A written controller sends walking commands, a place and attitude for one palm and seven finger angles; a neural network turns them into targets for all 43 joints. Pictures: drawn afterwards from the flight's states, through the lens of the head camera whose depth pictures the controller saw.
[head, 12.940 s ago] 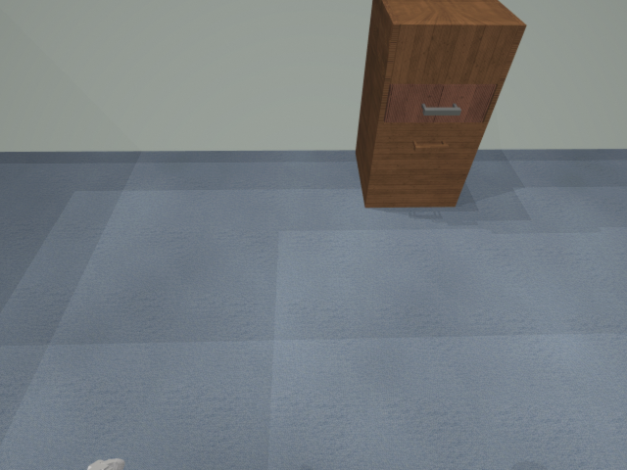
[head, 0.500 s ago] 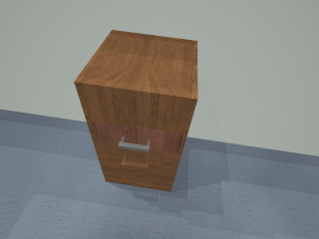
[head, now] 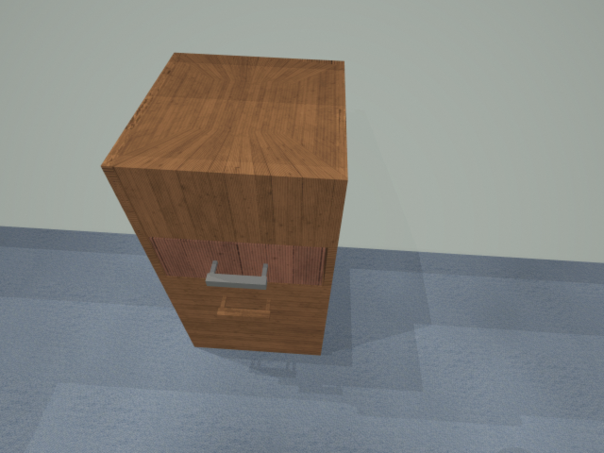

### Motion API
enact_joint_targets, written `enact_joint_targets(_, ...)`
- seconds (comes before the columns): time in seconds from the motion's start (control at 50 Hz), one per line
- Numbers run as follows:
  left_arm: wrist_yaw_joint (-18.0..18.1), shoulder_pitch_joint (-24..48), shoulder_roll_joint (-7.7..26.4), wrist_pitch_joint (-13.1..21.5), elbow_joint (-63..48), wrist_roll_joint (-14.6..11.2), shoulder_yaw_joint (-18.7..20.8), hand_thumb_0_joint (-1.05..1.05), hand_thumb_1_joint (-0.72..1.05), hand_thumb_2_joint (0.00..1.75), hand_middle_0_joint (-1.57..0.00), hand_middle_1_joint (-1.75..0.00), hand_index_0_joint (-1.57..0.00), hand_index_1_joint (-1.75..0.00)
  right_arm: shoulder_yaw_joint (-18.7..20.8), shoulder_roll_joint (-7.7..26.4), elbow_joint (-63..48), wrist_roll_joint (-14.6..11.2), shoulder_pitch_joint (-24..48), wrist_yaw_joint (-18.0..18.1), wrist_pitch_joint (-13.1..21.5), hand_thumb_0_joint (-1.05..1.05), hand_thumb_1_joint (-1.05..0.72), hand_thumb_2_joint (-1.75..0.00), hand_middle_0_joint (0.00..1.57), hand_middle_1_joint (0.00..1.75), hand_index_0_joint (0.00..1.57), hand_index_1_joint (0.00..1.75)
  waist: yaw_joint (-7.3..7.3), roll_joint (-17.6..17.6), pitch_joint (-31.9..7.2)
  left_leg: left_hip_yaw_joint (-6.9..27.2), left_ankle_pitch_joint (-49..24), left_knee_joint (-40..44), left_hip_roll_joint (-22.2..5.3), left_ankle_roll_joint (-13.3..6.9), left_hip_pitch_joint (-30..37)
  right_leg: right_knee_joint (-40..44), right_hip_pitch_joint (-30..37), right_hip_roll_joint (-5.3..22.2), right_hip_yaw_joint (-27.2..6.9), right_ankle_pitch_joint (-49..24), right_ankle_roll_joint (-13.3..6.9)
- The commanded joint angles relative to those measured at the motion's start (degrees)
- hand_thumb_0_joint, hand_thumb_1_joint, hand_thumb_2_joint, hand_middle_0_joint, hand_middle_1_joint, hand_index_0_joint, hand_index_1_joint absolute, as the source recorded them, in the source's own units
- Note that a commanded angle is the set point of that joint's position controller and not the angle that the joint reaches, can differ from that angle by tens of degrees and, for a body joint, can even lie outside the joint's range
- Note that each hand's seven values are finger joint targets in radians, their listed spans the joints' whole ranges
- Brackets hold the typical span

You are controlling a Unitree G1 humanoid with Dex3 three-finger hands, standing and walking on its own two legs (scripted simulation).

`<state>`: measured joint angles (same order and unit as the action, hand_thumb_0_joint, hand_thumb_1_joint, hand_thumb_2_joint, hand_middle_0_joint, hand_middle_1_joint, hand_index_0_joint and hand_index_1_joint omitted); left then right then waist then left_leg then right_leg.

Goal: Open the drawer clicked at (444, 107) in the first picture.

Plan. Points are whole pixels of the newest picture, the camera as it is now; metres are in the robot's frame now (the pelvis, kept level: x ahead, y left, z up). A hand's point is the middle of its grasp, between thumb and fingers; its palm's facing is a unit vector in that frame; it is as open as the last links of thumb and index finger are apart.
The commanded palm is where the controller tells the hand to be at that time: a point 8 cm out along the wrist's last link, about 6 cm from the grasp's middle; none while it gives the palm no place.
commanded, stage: look again from close up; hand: left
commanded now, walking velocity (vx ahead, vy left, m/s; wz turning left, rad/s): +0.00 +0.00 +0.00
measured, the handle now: (238, 273) +0.52 +0.17 -0.24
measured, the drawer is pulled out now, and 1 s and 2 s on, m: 0.00 0.00 0.00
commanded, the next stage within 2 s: raise the hand with hooked fingers in 0.60 s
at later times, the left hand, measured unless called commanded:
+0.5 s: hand out of the picture -0.02 +0.21 -0.17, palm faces +0.01 -0.97 -0.22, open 7.4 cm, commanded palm none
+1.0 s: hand (138, 402) +0.19 +0.22 -0.04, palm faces -0.05 -0.30 -0.95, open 7.9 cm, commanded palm +0.13 +0.24 -0.03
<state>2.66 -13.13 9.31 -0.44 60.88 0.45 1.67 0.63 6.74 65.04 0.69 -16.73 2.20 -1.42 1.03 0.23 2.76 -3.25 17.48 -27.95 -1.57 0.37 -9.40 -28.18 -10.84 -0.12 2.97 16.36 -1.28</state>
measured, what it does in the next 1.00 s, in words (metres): stands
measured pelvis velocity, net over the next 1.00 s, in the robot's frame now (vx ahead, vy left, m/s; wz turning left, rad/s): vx -0.02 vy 0.00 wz -0.06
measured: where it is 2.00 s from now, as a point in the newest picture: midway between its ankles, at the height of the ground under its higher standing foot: outside the picture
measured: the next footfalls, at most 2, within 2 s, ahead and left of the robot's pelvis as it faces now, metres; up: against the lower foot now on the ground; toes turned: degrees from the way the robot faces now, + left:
none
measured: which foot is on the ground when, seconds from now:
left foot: down 0.00-1.00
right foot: down 0.00-1.00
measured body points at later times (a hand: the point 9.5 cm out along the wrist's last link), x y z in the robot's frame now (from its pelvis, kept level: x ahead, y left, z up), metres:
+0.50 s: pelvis -0.02 +0.03 +0.00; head -0.01 +0.02 +0.45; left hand -0.02 +0.27 -0.15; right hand +0.00 -0.19 -0.16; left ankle -0.03 +0.12 -0.74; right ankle -0.01 -0.10 -0.74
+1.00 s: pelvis -0.02 +0.00 -0.02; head -0.01 -0.03 +0.43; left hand +0.19 +0.24 +0.02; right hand +0.17 -0.26 -0.11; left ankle -0.03 +0.12 -0.74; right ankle -0.01 -0.10 -0.74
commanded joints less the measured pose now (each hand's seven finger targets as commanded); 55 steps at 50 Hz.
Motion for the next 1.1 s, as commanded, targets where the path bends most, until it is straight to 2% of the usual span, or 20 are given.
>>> enact_joint_targets(0.0,0.1,-3.8,5.3,0.7,-1.7,0.2,0.6,0.0,0.9,0.9,-0.2,-0.3,-0.2,-0.3,0.9,5.5,-2.2,-0.1,-3.2,0.1,0.8,0.0,-0.9,-0.9,0.2,0.3,0.2,0.3,-1.21,0.5,0.3,3.6,-13.4,4.3,-4.4,-0.7,-2.3,5.1,1.6,8.0,-6.8,-19.1,-1.5)
enact_joint_targets(0.04,0.1,-3.7,5.0,0.7,-1.7,0.4,0.4,0.0,0.9,0.9,-0.2,-0.3,-0.2,-0.3,0.8,5.7,-2.3,0.0,-2.7,-0.1,0.9,0.0,-0.9,-0.9,0.2,0.3,0.2,0.3,-1.17,0.5,0.6,3.9,-11.8,5.2,-4.4,-0.9,-1.9,6.0,0.6,7.3,-6.8,-15.7,-1.1)
enact_joint_targets(0.06,2.1,-9.3,7.5,2.1,-0.1,0.5,0.3,0.0,0.9,0.9,-0.2,-0.3,-0.2,-0.3,1.1,8.1,-7.4,-0.6,4.3,-0.5,2.4,0.0,-0.9,-0.9,0.2,0.3,0.2,0.3,-3.57,1.1,0.7,1.1,-10.8,-7.6,-4.0,0.5,-5.5,4.1,1.0,11.5,-10.5,-43.5,0.5)
enact_joint_targets(0.08,1.5,-6.4,10.1,2.9,-3.0,0.4,0.3,0.0,0.9,0.9,-0.2,-0.3,-0.2,-0.3,0.9,5.1,-8.6,-0.5,0.2,-1.0,1.7,0.0,-0.9,-0.9,0.2,0.3,0.2,0.3,-0.36,4.4,-4.4,2.3,4.8,-7.3,-1.6,-0.3,-7.1,5.8,3.1,14.6,-13.2,-31.4,-2.9)
enact_joint_targets(0.1,1.0,-3.7,9.5,2.9,-4.3,0.6,0.1,0.0,0.9,0.9,-0.2,-0.3,-0.2,-0.3,0.9,5.3,-8.4,-0.4,-1.3,-1.3,1.4,0.0,-0.9,-0.9,0.2,0.3,0.2,0.3,0.39,5.7,-4.5,1.8,5.0,-6.5,-1.5,-0.2,-5.2,7.6,-0.8,13.4,-11.6,-15.6,-4.6)
enact_joint_targets(0.16,0.2,-0.9,7.7,1.9,-6.1,0.3,-0.3,0.0,0.9,0.9,-0.2,-0.3,-0.2,-0.3,0.4,7.0,-8.8,0.4,-3.9,-1.7,2.1,0.0,-0.9,-0.9,0.2,0.3,0.2,0.3,1.05,-5.7,0.9,5.8,-1.6,3.1,-3.9,-2.2,-5.0,4.2,-7.7,6.3,-6.4,4.6,-2.6)
enact_joint_targets(0.18,0.1,-1.8,7.1,1.5,-6.0,0.4,-0.6,0.0,0.9,0.9,-0.2,-0.3,-0.2,-0.3,0.3,8.0,-9.5,0.5,-2.9,-1.7,2.5,0.0,-0.9,-0.9,0.2,0.3,0.2,0.3,0.23,-8.5,2.4,8.2,-2.0,6.0,-5.2,-3.2,-7.9,2.0,-5.8,4.2,-4.6,3.4,-1.7)
enact_joint_targets(0.32,-0.8,-5.1,5.9,1.0,-4.0,0.4,-1.7,0.0,0.9,0.9,-0.2,-0.3,-0.2,-0.3,-0.2,10.5,-10.4,0.2,-1.2,-1.3,2.7,0.0,-0.9,-0.9,0.2,0.3,0.2,0.3,-1.3,-0.8,4.0,9.0,5.0,11.4,-5.0,-4.0,-9.9,2.7,-1.9,4.1,-4.0,0.0,-0.6)
enact_joint_targets(0.66,-0.7,-7.0,5.1,1.7,1.0,0.2,-1.8,0.0,0.9,0.9,-0.2,-0.3,-0.2,-0.3,-1.2,8.8,-3.7,-0.1,-3.5,-0.6,3.5,0.0,-0.9,-0.9,0.2,0.3,0.2,0.3,-1.06,0.2,0.1,5.2,-12.0,7.3,-4.3,-3.4,-1.7,3.7,0.2,6.0,-4.6,-9.6,-0.4)
enact_joint_targets(0.68,1.7,-11.0,6.4,2.6,2.8,0.8,-1.6,0.0,0.9,0.9,-0.2,-0.3,-0.2,-0.3,-0.4,10.3,-7.4,-0.7,2.0,-1.0,3.6,0.0,-0.9,-0.9,0.2,0.3,0.2,0.3,-3.13,8.4,1.8,4.4,-18.1,-3.2,-5.6,-1.4,-5.8,4.5,-0.9,8.6,-6.9,-28.0,0.6)
enact_joint_targets(0.7,2.1,33.1,22.8,12.2,-82.6,8.2,-2.4,0.0,0.88,0.89,-0.2,-0.32,-0.2,-0.32,0.2,17.8,-25.8,-3.7,0.3,2.0,11.5,0.0,-0.9,-0.9,0.2,0.3,0.2,0.3,2.25,-8.4,-25.8,3.3,-24.1,4.0,0.6,-3.2,8.6,-1.7,2.3,1.6,-7.5,-22.2,-1.3)
enact_joint_targets(0.72,6.6,8.5,20.7,7.5,-67.0,9.6,0.2,0.0,0.85,0.88,-0.2,-0.33,-0.2,-0.33,0.4,14.0,-23.3,-3.3,6.1,4.4,16.7,0.0,-0.9,-0.9,0.2,0.3,0.2,0.3,-2.29,-16.3,-23.7,3.6,-31.2,3.0,-1.7,-1.9,11.6,-4.8,-2.9,0.8,-3.1,-8.5,-2.0)
enact_joint_targets(0.74,9.4,-6.4,10.0,-0.8,-61.1,9.2,-4.2,0.0,0.83,0.87,-0.21,-0.34,-0.21,-0.34,1.6,11.2,-22.3,-4.1,6.5,4.1,18.6,0.0,-0.9,-0.9,0.2,0.3,0.2,0.3,-1.29,-13.8,-13.7,4.4,-24.8,5.6,-1.7,0.7,2.8,-6.7,-8.3,0.4,-0.5,0.6,-1.0)
enact_joint_targets(0.76,9.8,-6.9,5.0,-1.9,-62.1,12.5,-8.3,0.0,0.81,0.86,-0.21,-0.36,-0.21,-0.36,1.2,11.1,-22.0,-3.8,5.0,4.1,19.3,0.0,-0.9,-0.9,0.2,0.3,0.2,0.3,-0.19,-10.3,-9.5,4.0,-22.3,3.8,-1.2,-0.1,-0.3,-5.9,-9.6,0.2,0.2,-1.5,-0.5)
enact_joint_targets(0.78,11.3,-3.1,9.1,-1.7,-65.4,17.3,-6.4,0.0,0.78,0.85,-0.21,-0.37,-0.21,-0.37,1.5,13.3,-25.3,-2.9,8.7,3.6,19.6,0.0,-0.9,-0.9,0.2,0.3,0.2,0.3,-0.02,-8.8,-2.9,5.5,-16.1,2.1,-0.3,-0.3,-5.4,-4.3,-12.5,-0.1,-0.6,-2.4,-1.1)
enact_joint_targets(0.8,13.0,-5.0,12.3,-1.6,-64.7,24.0,-4.7,0.0,0.76,0.84,-0.21,-0.39,-0.21,-0.39,1.7,14.9,-26.4,-1.1,8.1,3.2,18.6,0.0,-0.9,-0.9,0.2,0.3,0.2,0.3,0.46,-4.6,-6.0,5.8,-13.2,-0.2,0.3,-0.9,-7.5,-4.5,-13.8,-0.5,-0.6,-3.0,-1.6)
enact_joint_targets(0.86,16.8,-22.0,10.4,-1.9,-57.5,41.1,-4.1,0.0,0.69,0.81,-0.22,-0.43,-0.22,-0.43,3.5,14.1,-33.9,1.6,10.6,0.1,13.5,0.0,-0.9,-0.9,0.2,0.3,0.2,0.3,-4.59,5.1,-9.7,3.8,-13.5,-5.5,1.9,-0.5,-13.1,-6.4,-15.4,-1.9,-1.4,0.8,-2.4)
enact_joint_targets(0.9,18.0,-30.4,7.2,-1.0,-53.0,49.5,-5.8,0.0,0.64,0.79,-0.22,-0.47,-0.22,-0.47,4.3,14.2,-37.1,2.5,13.9,-2.2,8.3,0.0,-0.9,-0.9,0.2,0.3,0.2,0.3,-6.6,11.0,-5.3,2.3,-9.5,-7.1,2.3,-0.4,-19.2,-6.7,-17.4,-2.0,-3.7,0.3,-3.0)
enact_joint_targets(0.98,19.9,-28.3,14.1,5.9,-60.6,57.4,-0.4,0.0,0.55,0.75,-0.22,-0.53,-0.22,-0.53,3.4,13.1,-42.0,2.0,18.0,-4.9,3.1,0.0,-0.9,-0.9,0.2,0.3,0.2,0.3,-9.49,9.8,-11.5,0.8,-8.8,-10.0,3.7,-0.8,-23.7,-10.3,-13.1,-0.6,-8.5,-9.6,-3.1)
enact_joint_targets(1.08,26.7,-8.6,22.9,11.0,-72.3,63.5,7.8,0.0,0.43,0.7,-0.23,-0.6,-0.23,-0.6,3.6,11.7,-43.9,4.3,16.2,-4.3,0.0,0.0,-0.9,-0.9,0.2,0.3,0.2,0.3,-7.06,0.4,-19.9,1.3,-5.7,-18.3,5.1,-1.9,-20.7,-13.3,-22.2,0.5,-13.5,-3.3,-2.9)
